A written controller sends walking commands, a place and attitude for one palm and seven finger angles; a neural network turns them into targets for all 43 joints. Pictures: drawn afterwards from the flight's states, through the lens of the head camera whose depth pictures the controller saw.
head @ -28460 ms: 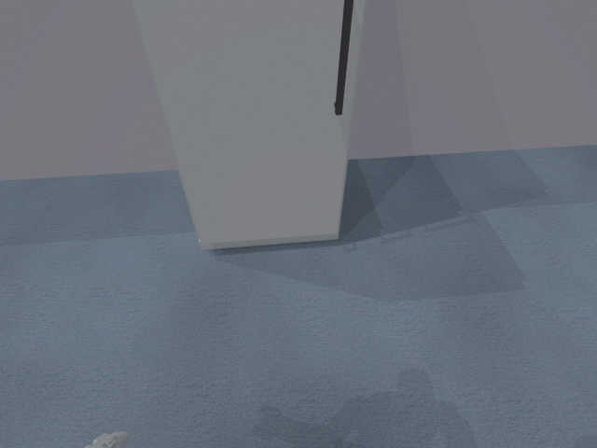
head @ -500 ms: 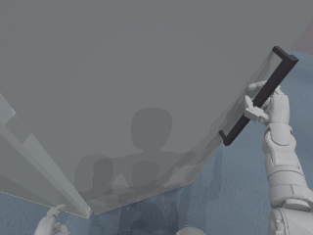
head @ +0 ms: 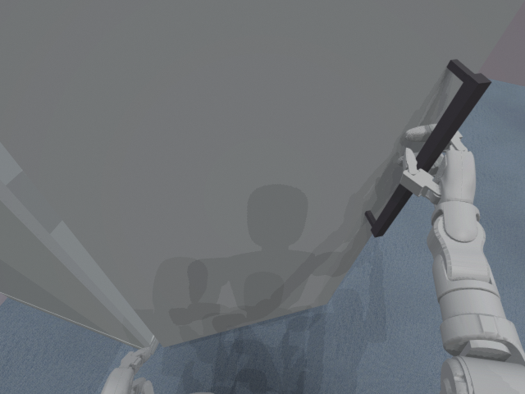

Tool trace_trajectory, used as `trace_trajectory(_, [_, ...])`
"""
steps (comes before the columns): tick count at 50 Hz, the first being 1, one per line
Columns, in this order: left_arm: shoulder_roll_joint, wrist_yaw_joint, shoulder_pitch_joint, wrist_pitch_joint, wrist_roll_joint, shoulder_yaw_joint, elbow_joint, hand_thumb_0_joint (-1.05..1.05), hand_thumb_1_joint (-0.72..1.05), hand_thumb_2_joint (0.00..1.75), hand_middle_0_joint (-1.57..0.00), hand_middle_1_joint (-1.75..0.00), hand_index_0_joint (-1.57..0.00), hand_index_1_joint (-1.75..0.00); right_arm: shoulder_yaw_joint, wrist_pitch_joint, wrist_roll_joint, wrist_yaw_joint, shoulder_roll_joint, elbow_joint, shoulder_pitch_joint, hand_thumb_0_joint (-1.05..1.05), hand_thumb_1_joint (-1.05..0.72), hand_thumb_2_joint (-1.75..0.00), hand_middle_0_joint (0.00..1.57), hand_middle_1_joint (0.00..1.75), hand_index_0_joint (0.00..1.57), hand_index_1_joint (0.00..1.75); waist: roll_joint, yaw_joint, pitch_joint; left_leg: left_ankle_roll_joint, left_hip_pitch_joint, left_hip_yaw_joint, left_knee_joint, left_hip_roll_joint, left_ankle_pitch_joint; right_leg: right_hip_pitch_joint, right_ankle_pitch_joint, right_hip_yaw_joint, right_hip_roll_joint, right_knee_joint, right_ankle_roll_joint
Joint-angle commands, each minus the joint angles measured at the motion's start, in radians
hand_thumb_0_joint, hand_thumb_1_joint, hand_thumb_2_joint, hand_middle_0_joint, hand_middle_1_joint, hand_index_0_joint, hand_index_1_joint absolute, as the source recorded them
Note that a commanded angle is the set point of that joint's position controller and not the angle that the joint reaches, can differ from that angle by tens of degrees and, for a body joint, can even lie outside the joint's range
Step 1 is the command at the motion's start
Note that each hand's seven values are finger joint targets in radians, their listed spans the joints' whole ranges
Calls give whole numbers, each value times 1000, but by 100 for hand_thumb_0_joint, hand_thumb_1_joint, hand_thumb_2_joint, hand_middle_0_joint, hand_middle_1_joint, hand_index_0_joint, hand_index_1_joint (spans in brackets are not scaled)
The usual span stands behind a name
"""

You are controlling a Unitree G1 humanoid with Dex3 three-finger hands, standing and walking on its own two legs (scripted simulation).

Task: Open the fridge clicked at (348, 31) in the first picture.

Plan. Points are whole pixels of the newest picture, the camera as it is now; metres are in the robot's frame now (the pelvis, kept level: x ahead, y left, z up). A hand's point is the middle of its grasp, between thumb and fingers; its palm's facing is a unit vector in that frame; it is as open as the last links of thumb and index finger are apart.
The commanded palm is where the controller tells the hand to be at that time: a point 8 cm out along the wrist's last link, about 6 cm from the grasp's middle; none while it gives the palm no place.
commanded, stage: stop walking and hold the door back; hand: right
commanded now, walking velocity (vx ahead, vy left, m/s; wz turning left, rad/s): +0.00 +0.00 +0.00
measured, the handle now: (408, 168) +0.45 -0.20 +0.10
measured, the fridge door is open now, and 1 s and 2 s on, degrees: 56 57 57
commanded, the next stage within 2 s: loosen the grip on the handle in 0.36 s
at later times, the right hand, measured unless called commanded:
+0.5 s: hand (413, 182) +0.40 -0.19 +0.12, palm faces +0.11 +0.96 -0.25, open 5.3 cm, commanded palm +0.37 -0.24 +0.13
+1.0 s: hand (428, 179) +0.42 -0.22 +0.12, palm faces +0.18 +0.97 -0.18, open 13.8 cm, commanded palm +0.38 -0.26 +0.13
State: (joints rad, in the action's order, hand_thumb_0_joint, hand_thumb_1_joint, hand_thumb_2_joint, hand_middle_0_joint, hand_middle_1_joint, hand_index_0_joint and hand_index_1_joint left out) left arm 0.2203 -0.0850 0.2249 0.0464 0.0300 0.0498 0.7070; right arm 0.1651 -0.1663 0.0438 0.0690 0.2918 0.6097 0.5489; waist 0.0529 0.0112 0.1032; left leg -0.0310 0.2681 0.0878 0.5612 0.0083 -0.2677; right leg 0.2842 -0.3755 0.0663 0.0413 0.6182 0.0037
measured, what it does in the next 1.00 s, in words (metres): stands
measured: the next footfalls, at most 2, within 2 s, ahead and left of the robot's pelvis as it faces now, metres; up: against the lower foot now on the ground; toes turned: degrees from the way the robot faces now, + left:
none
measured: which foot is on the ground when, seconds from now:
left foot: down 0.00-1.00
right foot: down 0.00-1.00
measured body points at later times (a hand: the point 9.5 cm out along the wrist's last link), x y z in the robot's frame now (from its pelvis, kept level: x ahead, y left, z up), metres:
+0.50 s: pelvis -0.02 -0.01 +0.01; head +0.00 -0.01 +0.45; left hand +0.10 +0.24 -0.11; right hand +0.39 -0.24 +0.14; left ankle +0.02 +0.10 -0.73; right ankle +0.02 -0.12 -0.73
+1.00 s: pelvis +0.00 -0.01 +0.00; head +0.03 -0.01 +0.45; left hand +0.10 +0.27 -0.10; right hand +0.40 -0.27 +0.13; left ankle +0.02 +0.10 -0.73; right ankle +0.02 -0.12 -0.73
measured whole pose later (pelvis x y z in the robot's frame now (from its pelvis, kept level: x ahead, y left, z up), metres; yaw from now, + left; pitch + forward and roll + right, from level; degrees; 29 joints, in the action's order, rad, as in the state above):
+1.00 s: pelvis +0.00 -0.01 +0.00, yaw +2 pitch +4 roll +0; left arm 0.28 -0.07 0.29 0.13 0.02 0.00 0.69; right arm 0.26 -0.26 0.04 -0.02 0.37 0.69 0.51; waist -0.01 0.04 -0.02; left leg -0.02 0.40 0.05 0.59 0.01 -0.26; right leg 0.39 -0.28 0.09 0.03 0.60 -0.01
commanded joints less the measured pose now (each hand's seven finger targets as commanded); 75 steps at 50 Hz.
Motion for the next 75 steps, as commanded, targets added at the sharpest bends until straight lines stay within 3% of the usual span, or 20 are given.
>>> trace_trajectory(1, [148, -28, -31, 51, -9, -62, -121, 0, 90, 90, -20, -30, -20, -30, 123, -64, -1, 30, 280, -220, 309, 0, -90, -90, 45, 140, 45, 140, -200, -12, -384, -16, -233, -156, -66, 191, 423, -77, 286, -51, 33, -169, -7])
trace_trajectory(3, [156, -26, -55, 37, -10, -68, -144, 0, 90, 90, -20, -30, -20, -30, 162, -75, -4, 28, 306, -249, 195, 0, -90, -90, 45, 140, 45, 140, -16, -35, -399, 36, -160, -91, -40, 99, 324, -166, 536, -114, 127, -182, -41])
trace_trajectory(5, [146, -22, -73, 27, -6, -55, -151, 0, 90, 90, -20, -30, -20, -30, 89, -81, 0, 15, 232, -227, 223, 0, -90, -90, 45, 140, 45, 140, 40, -27, -323, 46, -116, -87, -61, 60, 116, -89, 372, -153, 154, -221, -58])
trace_trajectory(22, [172, -43, -19, 38, 0, -74, -111, 0, 90, 90, -20, -30, -20, -30, 52, -75, -1, 19, 255, -51, 390, 0, -90, -90, 45, 140, 45, 140, -88, -12, -307, 28, -72, -146, -192, 96, 52, -88, 218, -74, 80, -189, -23])
trace_trajectory(23, [180, -3, 20, 69, -23, -151, -169, 0, 90, 90, -20, -30, -20, -30, 367, -98, -139, -9, 746, -300, 979, 0, -90, -90, 45, 140, 45, 140, -272, -54, -261, 46, -70, -214, -254, 96, 232, -65, 169, -9, 79, -122, -51])
trace_trajectory(24, [173, 8, -38, 127, -14, -96, -140, 0, 90, 90, -20, -30, -20, -30, 115, -10, -113, -79, 334, 132, 727, 0, -78, -84, 45, 140, 45, 140, -273, 74, -544, -8, -188, -70, -60, 10, 389, -54, 372, -1, -39, -251, -48])
trace_trajectory(25, [191, -1, 11, 128, 22, -109, -111, 0, 90, 90, -20, -30, -20, -30, 231, -23, -37, -80, 354, 57, 570, 0, -66, -78, 45, 140, 45, 140, -241, 26, -489, -2, -95, -36, -63, 11, 313, -77, 354, -27, -29, -179, -38])
trace_trajectory(26, [179, -2, 11, 112, 14, -95, -126, 0, 90, 90, -20, -30, -20, -30, 139, -39, 0, -106, 227, 20, 483, 0, -54, -73, 45, 140, 45, 140, -185, 21, -516, 13, -61, -34, -66, 2, 220, -99, 291, -44, -15, -193, -17])
trace_trajectory(27, [184, -4, -11, 115, 10, -97, -121, 0, 90, 90, -20, -30, -20, -30, 216, -68, 15, -108, 290, 10, 475, 0, -42, -67, 45, 140, 45, 140, 130, -20, -497, -3, -20, -53, -93, 20, 163, -181, 275, -22, -23, -177, 0])
trace_trajectory(29, [170, 8, -28, 133, -9, -78, -133, 0, 90, 90, -20, -30, -20, -30, 192, -110, 8, -90, 317, -53, 472, 0, -17, -55, 45, 140, 45, 140, 179, -21, -420, -11, 30, -61, -113, 11, 50, -141, 120, -38, -30, -191, -1])
trace_trajectory(32, [176, 20, -16, 143, -11, -76, -142, 0, 90, 90, -20, -30, -20, -30, 83, -166, -52, -57, 258, -14, 488, 0, 19, -37, 45, 140, 45, 140, -68, 35, -252, 5, 106, -58, -127, 10, -68, 13, -15, -42, -20, -184, -34])
trace_trajectory(36, [195, 14, -21, 148, 2, -79, -165, 0, 90, 90, -20, -30, -20, -30, 104, -179, -8, -74, 296, 10, 443, 0, 55, -20, 41, 135, 41, 135, -188, 18, -284, 21, 87, -109, -151, 18, -201, 61, -43, -12, -34, -152, -44])
trace_trajectory(42, [192, 8, -7, 148, 0, -88, -153, 0, 90, 90, -20, -30, -20, -30, 107, -175, 10, -84, 291, -102, 476, 0, 55, -20, 33, 125, 33, 125, 5, 5, -406, 8, 53, -91, -96, 11, -45, -11, 71, -24, -40, -128, -43])
trace_trajectory(43, [201, 6, 12, 145, 0, -89, -141, 0, 90, 90, -20, -30, -20, -30, 177, -177, -3, -74, 393, -99, 480, 0, 55, -20, 32, 123, 32, 123, -6, 6, -431, 9, 49, -95, -87, 7, 4, -17, 120, -26, -33, -117, -46])
trace_trajectory(44, [191, 7, 6, 141, -2, -87, -148, 0, 90, 90, -20, -30, -20, -30, 160, -176, -4, -75, 374, -133, 449, 0, 55, -20, 30, 122, 30, 122, 22, -1, -449, 10, 28, -96, -76, 7, 56, -19, 169, -18, -37, -106, -45])
trace_trajectory(53, [189, 15, 35, 127, 6, -98, -140, 0, 90, 90, -20, -30, -20, -30, 68, -129, 33, -98, 220, -201, 306, 0, 55, -20, 25, 115, 25, 115, -21, 21, -451, 12, 50, -54, -36, -8, 263, -81, 379, -38, -20, -72, -35])
trace_trajectory(56, [188, 15, 23, 118, 11, -96, -148, 0, 90, 90, -20, -30, -20, -30, 76, -95, 39, -96, 225, -221, 274, 0, 55, -20, 25, 115, 25, 115, -62, 19, -419, 15, 56, -51, -39, -6, 251, -58, 356, -39, -21, -73, -35])
trace_trajectory(57, [205, 2, 27, 106, 5, -95, -131, 0, 90, 90, -20, -30, -20, -30, 222, -96, 28, -80, 395, -206, 320, 0, 55, -20, 25, 115, 25, 115, -57, 3, -401, 13, 26, -56, -39, -1, 254, -34, 353, -43, -23, -76, -37])
trace_trajectory(67, [177, 2, 22, 86, 4, -89, -166, 0, 90, 90, -20, -30, -20, -30, 210, -103, 51, -186, 356, -280, 204, 0, 55, -20, 25, 115, 25, 115, 35, -11, -471, 7, 8, -54, -3, -12, 371, -99, 545, -44, -20, -41, -30])
trace_trajectory(75, [189, -13, 24, 87, 17, -90, -167, 0, 90, 90, -20, -30, -20, -30, 183, -69, 85, -240, 356, -288, 276, 0, 55, -20, 25, 115, 25, 115, 9, 20, -422, 5, 94, -41, -18, -16, 241, -89, 411, -74, -18, -49, -24])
